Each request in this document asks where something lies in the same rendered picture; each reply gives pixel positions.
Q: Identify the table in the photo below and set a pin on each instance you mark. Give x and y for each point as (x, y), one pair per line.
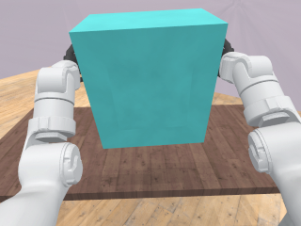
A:
(219, 166)

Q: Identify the right robot forearm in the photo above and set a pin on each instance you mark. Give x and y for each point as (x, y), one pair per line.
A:
(262, 97)

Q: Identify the robot right hand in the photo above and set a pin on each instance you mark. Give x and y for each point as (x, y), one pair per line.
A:
(227, 48)

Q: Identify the left robot forearm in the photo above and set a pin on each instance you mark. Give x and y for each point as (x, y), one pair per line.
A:
(53, 105)

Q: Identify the right robot upper arm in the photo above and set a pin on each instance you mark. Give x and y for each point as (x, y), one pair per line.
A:
(276, 150)

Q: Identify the carton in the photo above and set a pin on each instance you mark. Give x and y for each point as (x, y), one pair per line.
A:
(150, 76)

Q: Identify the robot left hand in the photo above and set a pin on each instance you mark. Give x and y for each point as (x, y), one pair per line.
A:
(70, 55)

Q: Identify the left robot upper arm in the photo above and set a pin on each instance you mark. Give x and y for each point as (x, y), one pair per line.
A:
(47, 171)

